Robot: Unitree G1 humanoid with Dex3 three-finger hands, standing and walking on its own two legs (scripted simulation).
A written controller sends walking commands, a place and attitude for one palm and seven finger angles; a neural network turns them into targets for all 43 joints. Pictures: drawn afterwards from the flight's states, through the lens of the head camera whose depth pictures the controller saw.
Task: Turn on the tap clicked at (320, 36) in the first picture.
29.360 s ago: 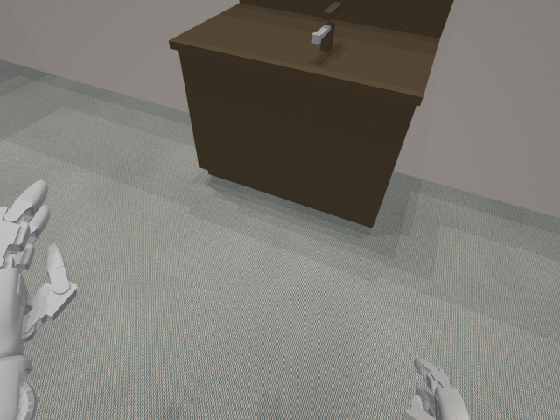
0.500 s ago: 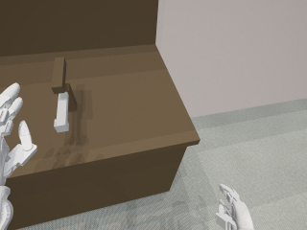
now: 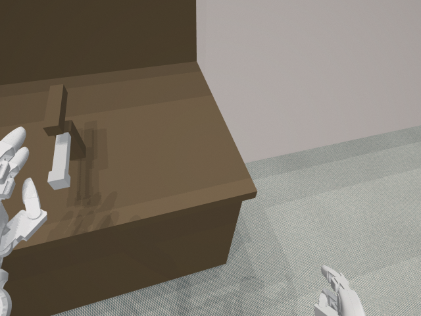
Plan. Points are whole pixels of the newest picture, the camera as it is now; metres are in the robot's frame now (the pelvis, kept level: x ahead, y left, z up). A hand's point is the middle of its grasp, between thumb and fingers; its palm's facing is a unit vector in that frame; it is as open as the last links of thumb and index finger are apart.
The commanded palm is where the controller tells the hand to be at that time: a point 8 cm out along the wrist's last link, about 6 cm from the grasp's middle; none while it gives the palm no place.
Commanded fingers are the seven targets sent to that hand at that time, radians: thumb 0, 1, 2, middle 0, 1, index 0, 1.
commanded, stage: come to a stop and stand still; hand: left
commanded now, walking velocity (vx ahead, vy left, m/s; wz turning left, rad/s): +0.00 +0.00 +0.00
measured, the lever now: (59, 179) +0.34 +0.31 +0.06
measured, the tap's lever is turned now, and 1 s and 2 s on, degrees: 0 0 0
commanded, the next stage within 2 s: look again from close up in 0.76 s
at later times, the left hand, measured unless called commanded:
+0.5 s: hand out of the picture +0.24 +0.32 +0.16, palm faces +0.39 -0.84 -0.38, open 7.4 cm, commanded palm +0.17 +0.34 +0.18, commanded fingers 0.00 0.90 0.90 -0.20 -0.30 -0.20 -0.30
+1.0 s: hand out of the picture +0.22 +0.32 +0.17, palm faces +0.39 -0.85 -0.36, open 7.4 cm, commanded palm +0.16 +0.35 +0.18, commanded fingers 0.00 0.90 0.90 -0.20 -0.30 -0.20 -0.30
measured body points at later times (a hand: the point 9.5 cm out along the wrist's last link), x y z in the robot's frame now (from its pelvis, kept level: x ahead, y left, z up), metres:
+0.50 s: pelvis +0.00 +0.06 +0.00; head +0.04 +0.09 +0.45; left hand +0.21 +0.36 +0.18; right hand +0.18 -0.15 -0.07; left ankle +0.01 +0.15 -0.74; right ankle +0.01 -0.09 -0.74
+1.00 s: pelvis +0.00 +0.07 +0.00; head +0.02 +0.09 +0.45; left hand +0.20 +0.36 +0.18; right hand +0.18 -0.15 -0.07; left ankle +0.01 +0.15 -0.74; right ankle +0.01 -0.09 -0.74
